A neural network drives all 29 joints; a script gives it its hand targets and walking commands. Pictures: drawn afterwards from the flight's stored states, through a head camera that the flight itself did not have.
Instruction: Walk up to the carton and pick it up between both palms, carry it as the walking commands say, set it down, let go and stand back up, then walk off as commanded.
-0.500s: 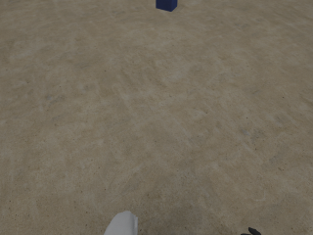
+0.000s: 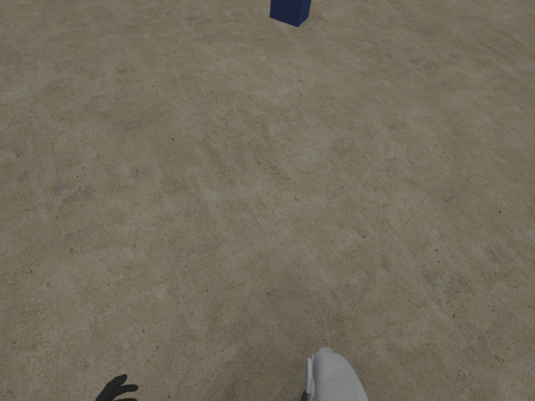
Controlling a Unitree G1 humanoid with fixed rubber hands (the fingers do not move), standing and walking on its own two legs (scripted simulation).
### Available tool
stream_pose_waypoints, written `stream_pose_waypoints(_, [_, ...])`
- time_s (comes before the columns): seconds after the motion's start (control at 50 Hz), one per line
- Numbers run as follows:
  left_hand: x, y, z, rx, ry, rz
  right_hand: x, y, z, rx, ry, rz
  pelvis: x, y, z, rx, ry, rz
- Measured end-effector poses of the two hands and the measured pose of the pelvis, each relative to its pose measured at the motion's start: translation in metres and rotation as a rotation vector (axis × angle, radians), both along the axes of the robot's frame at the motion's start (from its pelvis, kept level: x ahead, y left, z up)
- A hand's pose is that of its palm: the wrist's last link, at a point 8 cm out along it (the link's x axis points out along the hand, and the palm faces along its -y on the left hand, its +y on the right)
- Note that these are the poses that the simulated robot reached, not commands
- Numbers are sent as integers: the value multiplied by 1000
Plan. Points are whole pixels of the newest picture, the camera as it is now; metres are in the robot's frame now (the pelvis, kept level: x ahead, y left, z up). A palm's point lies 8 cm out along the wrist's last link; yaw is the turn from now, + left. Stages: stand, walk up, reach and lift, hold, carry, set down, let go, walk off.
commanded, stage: walk up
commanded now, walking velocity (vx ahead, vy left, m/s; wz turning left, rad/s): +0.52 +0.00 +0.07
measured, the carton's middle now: (290, 3) +2.78 -0.36 -0.68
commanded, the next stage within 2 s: none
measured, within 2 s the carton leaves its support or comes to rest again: neither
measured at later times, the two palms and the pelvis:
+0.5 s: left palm (146, 340) +0.23 +0.19 -0.12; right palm (410, 269) +0.35 -0.32 -0.15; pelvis +0.26 -0.07 +0.00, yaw +3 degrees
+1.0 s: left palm (136, 251) +0.40 +0.24 -0.15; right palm (340, 163) +0.64 -0.22 -0.14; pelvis +0.51 +0.02 -0.02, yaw +3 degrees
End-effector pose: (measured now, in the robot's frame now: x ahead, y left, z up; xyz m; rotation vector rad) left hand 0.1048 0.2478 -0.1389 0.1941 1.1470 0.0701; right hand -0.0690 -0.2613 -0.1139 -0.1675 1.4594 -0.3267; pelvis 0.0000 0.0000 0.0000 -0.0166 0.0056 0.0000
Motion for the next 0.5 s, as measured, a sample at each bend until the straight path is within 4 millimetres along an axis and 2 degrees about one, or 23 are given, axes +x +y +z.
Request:
stream_pose_waypoints(0.06, [56, -14, 3, -23, -52, -24, 2, 10, 0, 24, 53, -39, 31, -4, 0, 4, -4, 3])
stream_pose_waypoints(0.12, [110, -33, 4, -47, -101, -50, 22, 15, -5, 49, 77, -62, 63, -11, -4, 13, -6, 8])
stream_pose_waypoints(0.22, [197, -63, 4, -46, -174, -69, 78, 3, -26, 75, 110, -70, 126, -28, -17, 34, 8, 26])
stream_pose_waypoints(0.26, [225, -67, 1, -18, -199, -58, 107, -10, -39, 80, 129, -53, 154, -38, -27, 40, 14, 41])
stream_pose_waypoints(0.28, [232, -67, -1, 2, -200, -49, 126, -18, -46, 82, 130, -39, 167, -43, -31, 36, 14, 45])
stream_pose_waypoints(0.3, [233, -65, -2, 23, -189, -39, 149, -25, -50, 82, 115, -18, 176, -47, -32, 29, 11, 56])
stream_pose_waypoints(0.34, [220, -56, -2, 57, -135, 12, 206, -37, -53, 83, 42, 39, 195, -56, -28, 38, 8, 67])
stream_pose_waypoints(0.38, [196, -48, 1, 83, -54, 76, 266, -47, -49, 86, -46, 112, 212, -62, -21, 50, 1, 71])
stream_pose_waypoints(0.44, [154, -48, 7, 101, 77, 162, 352, -56, -41, 89, -163, 211, 236, -67, -11, 63, -11, 64])
stream_pose_waypoints(0.5, [121, -56, 14, 104, 196, 223, 420, -57, -32, 92, -253, 264, 261, -69, -5, 69, -15, 54])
